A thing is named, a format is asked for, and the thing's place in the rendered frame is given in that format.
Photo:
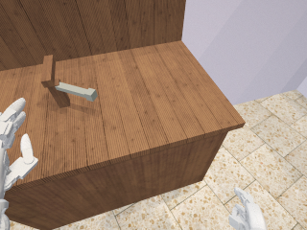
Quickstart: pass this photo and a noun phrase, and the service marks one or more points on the right robot hand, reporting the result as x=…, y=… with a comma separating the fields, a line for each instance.
x=250, y=217

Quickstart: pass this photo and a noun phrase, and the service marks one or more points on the counter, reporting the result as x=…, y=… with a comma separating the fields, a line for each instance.
x=155, y=127

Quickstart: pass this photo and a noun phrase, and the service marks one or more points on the tap lever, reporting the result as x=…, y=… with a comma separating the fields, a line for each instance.
x=90, y=94

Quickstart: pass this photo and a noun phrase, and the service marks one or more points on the left robot forearm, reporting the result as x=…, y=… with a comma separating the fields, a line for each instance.
x=5, y=223

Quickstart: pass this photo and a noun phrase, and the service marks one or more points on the left robot hand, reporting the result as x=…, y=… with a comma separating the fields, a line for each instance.
x=10, y=121

